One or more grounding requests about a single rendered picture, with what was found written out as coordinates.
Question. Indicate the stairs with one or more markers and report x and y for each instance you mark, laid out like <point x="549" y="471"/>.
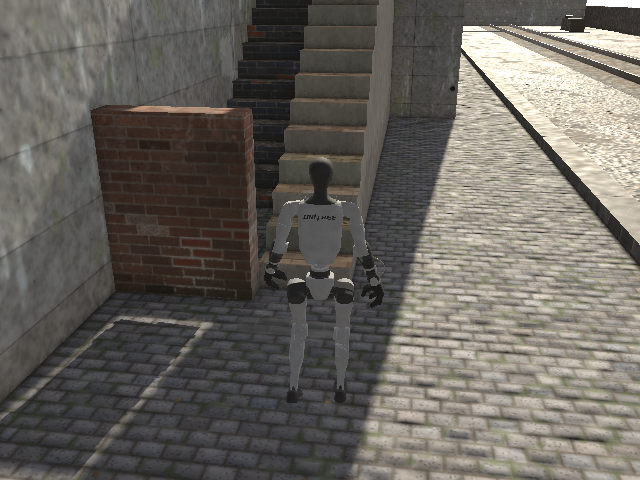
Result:
<point x="340" y="112"/>

